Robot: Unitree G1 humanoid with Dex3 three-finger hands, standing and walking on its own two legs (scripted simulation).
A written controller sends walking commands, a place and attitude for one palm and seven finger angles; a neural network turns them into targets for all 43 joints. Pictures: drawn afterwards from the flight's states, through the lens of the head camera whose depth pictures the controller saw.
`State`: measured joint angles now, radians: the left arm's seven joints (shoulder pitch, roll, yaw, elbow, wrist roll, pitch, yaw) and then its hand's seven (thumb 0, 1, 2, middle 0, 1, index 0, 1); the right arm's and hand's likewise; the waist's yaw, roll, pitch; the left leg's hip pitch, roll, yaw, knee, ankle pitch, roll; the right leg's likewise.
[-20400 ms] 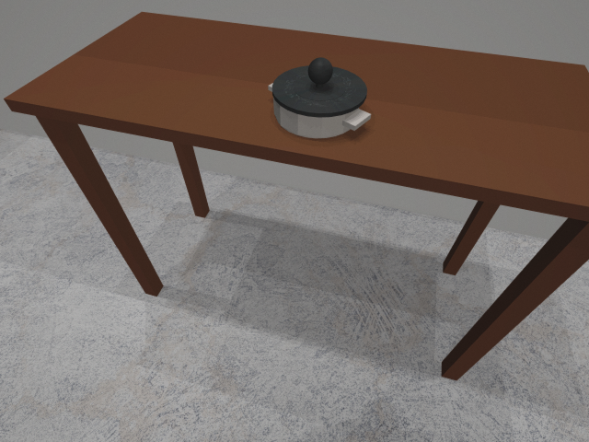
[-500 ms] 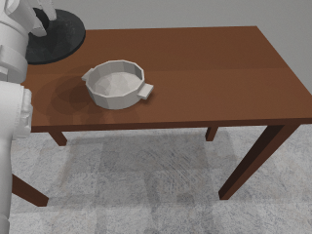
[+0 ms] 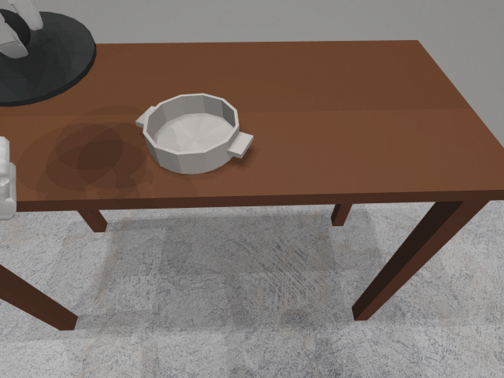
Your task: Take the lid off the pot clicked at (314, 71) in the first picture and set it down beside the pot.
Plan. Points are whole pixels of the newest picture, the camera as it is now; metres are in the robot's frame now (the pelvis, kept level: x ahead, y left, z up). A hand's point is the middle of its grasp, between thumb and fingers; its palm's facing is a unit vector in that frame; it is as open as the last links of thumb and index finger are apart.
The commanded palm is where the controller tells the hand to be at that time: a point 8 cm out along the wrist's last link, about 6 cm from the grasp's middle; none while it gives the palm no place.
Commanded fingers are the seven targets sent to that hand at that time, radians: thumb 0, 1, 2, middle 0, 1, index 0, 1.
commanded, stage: move the lid sideways beside the pot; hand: left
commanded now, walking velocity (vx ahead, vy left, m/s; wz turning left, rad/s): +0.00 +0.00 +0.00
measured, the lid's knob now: (8, 30) +0.50 +0.28 +0.30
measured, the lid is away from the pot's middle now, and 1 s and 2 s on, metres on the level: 0.20 0.23 0.25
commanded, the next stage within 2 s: lower the lid onto the table in 0.60 s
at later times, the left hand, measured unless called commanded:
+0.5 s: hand out of the picture +0.45 +0.31 +0.31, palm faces -0.19 -0.16 -0.97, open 7.3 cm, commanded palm +0.48 +0.31 +0.39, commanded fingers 0.00 0.69 0.86 -0.90 -1.09 -0.89 -1.10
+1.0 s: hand out of the picture +0.48 +0.30 +0.29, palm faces -0.21 -0.24 -0.95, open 7.3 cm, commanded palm +0.49 +0.30 +0.37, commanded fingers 0.00 0.69 0.86 -0.90 -1.09 -0.89 -1.10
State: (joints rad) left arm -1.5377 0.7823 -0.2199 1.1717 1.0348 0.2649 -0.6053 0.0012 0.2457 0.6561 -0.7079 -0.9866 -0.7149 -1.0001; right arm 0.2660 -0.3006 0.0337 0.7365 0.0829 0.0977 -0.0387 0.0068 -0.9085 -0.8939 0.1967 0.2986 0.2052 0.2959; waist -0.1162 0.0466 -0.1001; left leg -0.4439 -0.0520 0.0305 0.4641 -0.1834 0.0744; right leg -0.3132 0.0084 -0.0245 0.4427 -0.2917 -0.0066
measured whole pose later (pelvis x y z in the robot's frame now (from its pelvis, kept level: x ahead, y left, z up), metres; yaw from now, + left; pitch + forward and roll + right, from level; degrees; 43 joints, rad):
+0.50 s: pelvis +0.00 +0.00 +0.00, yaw +0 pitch +9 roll -1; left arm -1.54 0.87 -0.23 1.22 1.04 0.24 -0.62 0.00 0.24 0.66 -0.71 -0.99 -0.72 -1.00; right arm 0.26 -0.31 0.05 0.76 0.10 0.10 -0.06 0.01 -0.91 -0.89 0.20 0.30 0.21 0.30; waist -0.11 0.05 -0.08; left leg -0.44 -0.05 0.02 0.45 -0.17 0.07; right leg -0.30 0.01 -0.03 0.42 -0.28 -0.01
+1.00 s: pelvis +0.01 -0.01 +0.00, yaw +0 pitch +10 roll -1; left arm -1.55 0.86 -0.18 1.28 1.05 0.30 -0.62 0.00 0.25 0.65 -0.71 -0.99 -0.71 -1.00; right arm 0.26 -0.31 0.05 0.74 0.09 0.10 -0.05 0.01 -0.91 -0.89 0.20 0.30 0.21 0.30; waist -0.13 0.05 -0.08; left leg -0.45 -0.04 0.03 0.47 -0.20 0.07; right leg -0.32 0.02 -0.02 0.43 -0.30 -0.01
